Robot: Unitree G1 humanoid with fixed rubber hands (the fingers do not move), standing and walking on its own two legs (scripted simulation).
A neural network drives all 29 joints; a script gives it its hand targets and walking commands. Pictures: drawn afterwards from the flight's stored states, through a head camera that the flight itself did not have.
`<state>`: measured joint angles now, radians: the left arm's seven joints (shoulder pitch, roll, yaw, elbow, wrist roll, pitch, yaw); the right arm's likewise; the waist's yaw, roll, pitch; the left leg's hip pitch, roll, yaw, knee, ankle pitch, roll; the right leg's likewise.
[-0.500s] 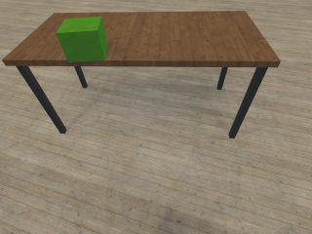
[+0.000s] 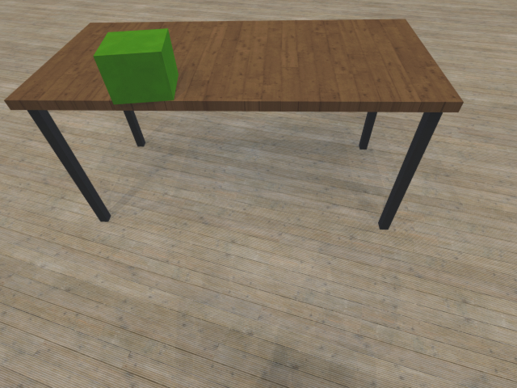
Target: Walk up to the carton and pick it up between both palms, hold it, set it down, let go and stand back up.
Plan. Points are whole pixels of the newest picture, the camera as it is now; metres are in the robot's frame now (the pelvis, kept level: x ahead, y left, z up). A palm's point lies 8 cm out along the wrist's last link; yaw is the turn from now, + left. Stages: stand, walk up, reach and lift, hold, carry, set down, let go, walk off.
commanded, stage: walk up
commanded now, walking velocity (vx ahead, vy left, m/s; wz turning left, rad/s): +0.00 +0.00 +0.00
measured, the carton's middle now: (140, 66) +1.05 +0.43 +0.01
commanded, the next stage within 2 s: none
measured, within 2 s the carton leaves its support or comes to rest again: neither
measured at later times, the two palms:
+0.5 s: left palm out of the picture -0.02 +0.33 -0.19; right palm (353, 364) +0.21 -0.13 -0.14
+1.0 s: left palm (117, 252) +0.44 +0.37 -0.14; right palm (331, 323) +0.29 -0.10 -0.16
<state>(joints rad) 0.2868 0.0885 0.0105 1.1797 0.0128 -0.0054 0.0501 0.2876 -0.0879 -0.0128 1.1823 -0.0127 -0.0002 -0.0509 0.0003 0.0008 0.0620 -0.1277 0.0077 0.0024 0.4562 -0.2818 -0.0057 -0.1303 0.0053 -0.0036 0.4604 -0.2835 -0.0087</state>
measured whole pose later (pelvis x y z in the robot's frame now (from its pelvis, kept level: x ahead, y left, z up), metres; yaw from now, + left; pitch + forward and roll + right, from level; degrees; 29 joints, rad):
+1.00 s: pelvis +0.35 +0.12 -0.03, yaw +16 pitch +1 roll +0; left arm 0.03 0.15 0.05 0.91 0.03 -0.09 -0.03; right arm 0.48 -0.13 -0.06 1.11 0.00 -0.06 0.00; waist -0.05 0.03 0.11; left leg -0.12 0.08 0.00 0.95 -0.51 0.00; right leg -0.50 -0.06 -0.16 0.69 -0.20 -0.05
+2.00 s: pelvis +0.57 +0.24 +0.00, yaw +17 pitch -2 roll +0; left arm 0.16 0.11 0.01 1.04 0.01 0.01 0.04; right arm 0.24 -0.15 -0.03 1.07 -0.01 0.02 -0.02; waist -0.04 0.06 0.06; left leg -0.24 0.02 0.09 0.52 -0.28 0.03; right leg -0.25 0.00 -0.07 0.50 -0.22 -0.04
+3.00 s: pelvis +0.48 +0.31 +0.00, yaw +17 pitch -3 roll +0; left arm 0.24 0.12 0.02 1.16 0.01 0.00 0.04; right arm 0.27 -0.13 -0.02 1.15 -0.01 0.00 -0.03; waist -0.01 0.01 0.06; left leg -0.14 -0.01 0.03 0.40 -0.21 0.02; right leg -0.12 -0.01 -0.01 0.39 -0.23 0.01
